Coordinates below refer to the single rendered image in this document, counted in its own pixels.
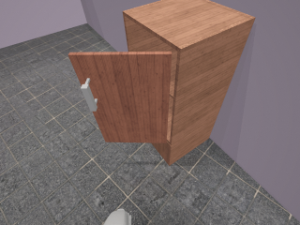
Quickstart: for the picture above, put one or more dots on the left robot thigh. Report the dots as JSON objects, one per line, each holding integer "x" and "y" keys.
{"x": 119, "y": 217}

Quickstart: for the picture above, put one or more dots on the handle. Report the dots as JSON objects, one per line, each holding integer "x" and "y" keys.
{"x": 87, "y": 93}

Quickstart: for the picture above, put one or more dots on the cupboard door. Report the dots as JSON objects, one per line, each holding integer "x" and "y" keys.
{"x": 132, "y": 91}

